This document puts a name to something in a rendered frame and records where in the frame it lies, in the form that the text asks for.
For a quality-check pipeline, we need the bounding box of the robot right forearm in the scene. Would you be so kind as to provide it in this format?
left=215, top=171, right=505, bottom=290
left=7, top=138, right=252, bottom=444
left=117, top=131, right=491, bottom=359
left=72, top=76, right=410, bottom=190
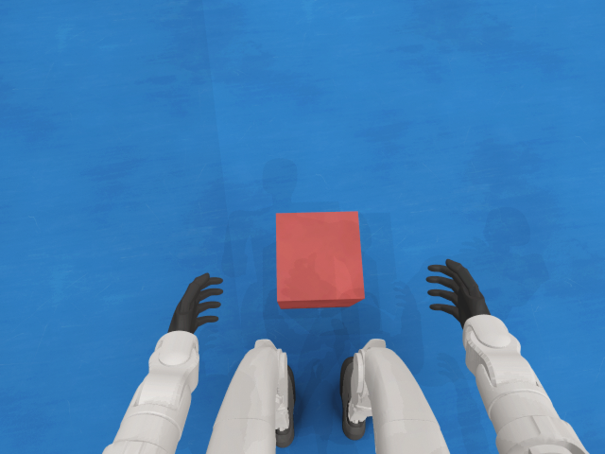
left=462, top=315, right=589, bottom=454

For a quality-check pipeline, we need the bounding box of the left robot hand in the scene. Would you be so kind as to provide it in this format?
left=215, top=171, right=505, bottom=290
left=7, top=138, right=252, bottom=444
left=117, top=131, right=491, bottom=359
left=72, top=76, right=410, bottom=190
left=167, top=272, right=223, bottom=334

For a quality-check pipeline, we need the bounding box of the robot left forearm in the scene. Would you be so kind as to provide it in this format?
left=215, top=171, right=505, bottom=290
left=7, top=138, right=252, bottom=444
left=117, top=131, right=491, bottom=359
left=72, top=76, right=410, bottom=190
left=102, top=331, right=199, bottom=454

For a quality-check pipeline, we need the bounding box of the right robot hand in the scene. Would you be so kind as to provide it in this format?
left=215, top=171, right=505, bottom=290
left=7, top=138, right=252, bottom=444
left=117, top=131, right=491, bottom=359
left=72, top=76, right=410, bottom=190
left=426, top=259, right=491, bottom=329

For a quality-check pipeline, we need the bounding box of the right robot thigh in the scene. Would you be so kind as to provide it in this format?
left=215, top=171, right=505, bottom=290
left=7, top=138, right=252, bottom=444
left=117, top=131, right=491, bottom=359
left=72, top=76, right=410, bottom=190
left=354, top=347, right=450, bottom=454

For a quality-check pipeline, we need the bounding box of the right robot shin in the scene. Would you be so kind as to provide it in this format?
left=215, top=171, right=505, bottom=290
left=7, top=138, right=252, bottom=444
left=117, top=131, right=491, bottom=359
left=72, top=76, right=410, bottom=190
left=348, top=339, right=386, bottom=422

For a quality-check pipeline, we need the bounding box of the carton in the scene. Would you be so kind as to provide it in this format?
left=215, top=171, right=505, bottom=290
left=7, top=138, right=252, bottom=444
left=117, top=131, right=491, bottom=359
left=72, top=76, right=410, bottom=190
left=276, top=211, right=365, bottom=309

